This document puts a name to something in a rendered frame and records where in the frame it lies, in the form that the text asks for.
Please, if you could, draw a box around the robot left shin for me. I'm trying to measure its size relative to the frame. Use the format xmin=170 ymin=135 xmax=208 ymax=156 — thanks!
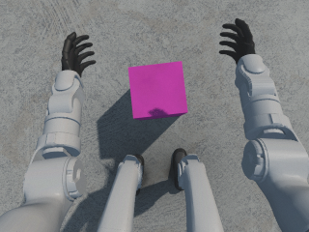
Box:
xmin=117 ymin=155 xmax=140 ymax=171

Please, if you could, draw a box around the left robot hand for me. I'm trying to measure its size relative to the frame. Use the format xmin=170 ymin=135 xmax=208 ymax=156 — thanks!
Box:
xmin=61 ymin=32 xmax=97 ymax=78

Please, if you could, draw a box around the robot right thigh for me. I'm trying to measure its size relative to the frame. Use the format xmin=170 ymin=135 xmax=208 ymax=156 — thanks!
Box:
xmin=178 ymin=159 xmax=224 ymax=232

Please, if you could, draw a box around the carton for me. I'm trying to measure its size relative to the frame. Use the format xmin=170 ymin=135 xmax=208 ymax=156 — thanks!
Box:
xmin=128 ymin=61 xmax=188 ymax=121

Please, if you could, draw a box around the robot right forearm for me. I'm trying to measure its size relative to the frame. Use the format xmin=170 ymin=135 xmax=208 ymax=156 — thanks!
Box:
xmin=235 ymin=54 xmax=309 ymax=177

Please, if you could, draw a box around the left robot upper arm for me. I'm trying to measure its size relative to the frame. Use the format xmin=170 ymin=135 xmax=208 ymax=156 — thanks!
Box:
xmin=0 ymin=156 xmax=87 ymax=232

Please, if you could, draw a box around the right robot upper arm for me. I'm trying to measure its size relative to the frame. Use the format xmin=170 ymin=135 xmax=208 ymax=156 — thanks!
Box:
xmin=241 ymin=137 xmax=309 ymax=232

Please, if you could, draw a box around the right robot hand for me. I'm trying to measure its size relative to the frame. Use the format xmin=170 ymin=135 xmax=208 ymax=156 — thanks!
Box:
xmin=219 ymin=18 xmax=256 ymax=65

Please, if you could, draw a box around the robot left forearm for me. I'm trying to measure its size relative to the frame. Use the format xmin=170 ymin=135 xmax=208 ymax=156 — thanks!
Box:
xmin=23 ymin=70 xmax=86 ymax=199

